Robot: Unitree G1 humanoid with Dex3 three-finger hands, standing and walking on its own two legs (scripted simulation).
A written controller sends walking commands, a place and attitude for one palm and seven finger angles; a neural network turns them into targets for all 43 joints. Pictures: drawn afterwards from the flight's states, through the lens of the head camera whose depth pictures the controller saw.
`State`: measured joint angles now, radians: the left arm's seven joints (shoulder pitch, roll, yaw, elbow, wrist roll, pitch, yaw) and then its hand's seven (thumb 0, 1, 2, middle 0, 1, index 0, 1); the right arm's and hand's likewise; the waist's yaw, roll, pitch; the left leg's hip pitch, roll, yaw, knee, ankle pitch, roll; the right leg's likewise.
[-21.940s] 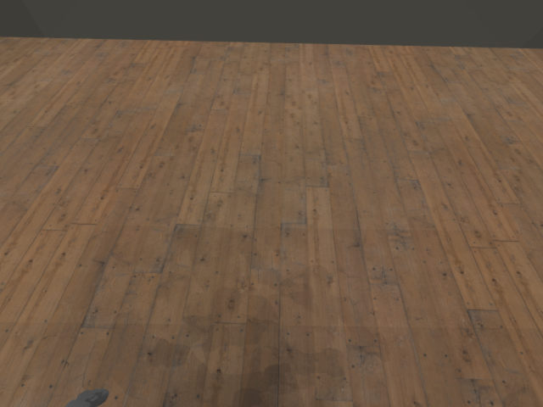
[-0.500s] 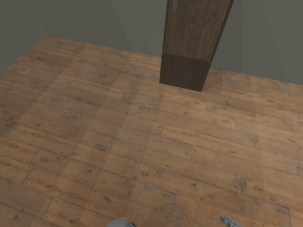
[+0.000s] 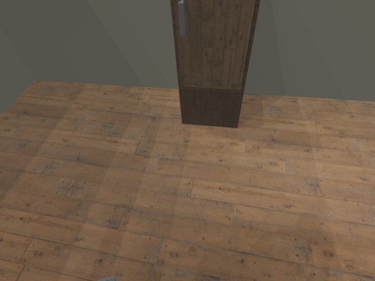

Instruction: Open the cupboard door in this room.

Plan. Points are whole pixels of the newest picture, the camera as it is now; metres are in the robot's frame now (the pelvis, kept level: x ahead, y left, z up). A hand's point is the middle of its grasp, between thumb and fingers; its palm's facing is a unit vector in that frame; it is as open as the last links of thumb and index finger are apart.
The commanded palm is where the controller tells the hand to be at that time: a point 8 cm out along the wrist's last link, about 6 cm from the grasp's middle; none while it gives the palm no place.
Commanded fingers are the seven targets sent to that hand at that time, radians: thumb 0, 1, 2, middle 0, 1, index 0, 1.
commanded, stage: stand and wait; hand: left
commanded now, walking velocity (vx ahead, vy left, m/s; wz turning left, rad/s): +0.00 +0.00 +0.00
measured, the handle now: (182, 17) +1.21 +0.05 +0.03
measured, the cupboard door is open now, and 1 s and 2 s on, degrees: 0 0 0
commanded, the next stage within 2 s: look at it before walking up in 0.66 s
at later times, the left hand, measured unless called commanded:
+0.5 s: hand out of the picture +0.01 +0.19 -0.16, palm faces +0.04 -0.98 -0.17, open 7.3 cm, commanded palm none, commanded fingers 0.00 0.90 0.90 -0.20 -0.30 -0.20 -0.30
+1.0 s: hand out of the picture +0.05 +0.19 -0.16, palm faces +0.00 -0.98 -0.18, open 7.3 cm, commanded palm none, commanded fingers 0.00 0.90 0.90 -0.20 -0.30 -0.20 -0.30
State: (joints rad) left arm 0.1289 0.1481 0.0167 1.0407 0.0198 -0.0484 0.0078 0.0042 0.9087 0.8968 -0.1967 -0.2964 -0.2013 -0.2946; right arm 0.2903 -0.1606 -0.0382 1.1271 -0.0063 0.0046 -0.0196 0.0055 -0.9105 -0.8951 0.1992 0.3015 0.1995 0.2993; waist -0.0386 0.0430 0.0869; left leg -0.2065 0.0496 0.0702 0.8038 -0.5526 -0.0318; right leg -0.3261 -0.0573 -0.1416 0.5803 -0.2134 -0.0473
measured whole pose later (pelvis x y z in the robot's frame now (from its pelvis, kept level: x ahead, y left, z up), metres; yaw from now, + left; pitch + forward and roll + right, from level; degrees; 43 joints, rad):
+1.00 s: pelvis +0.06 +0.03 +0.01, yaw -2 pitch -1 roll +0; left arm 0.29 0.13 0.00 1.15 0.01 -0.01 0.04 0.02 0.92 0.90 -0.20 -0.30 -0.20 -0.30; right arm 0.31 -0.10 0.00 1.16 -0.01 -0.03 -0.03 0.01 -0.90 -0.90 0.20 0.30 0.20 0.30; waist 0.00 0.00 0.04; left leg -0.07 0.02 0.11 0.39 -0.30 0.00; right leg -0.20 -0.06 -0.10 0.43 -0.21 0.01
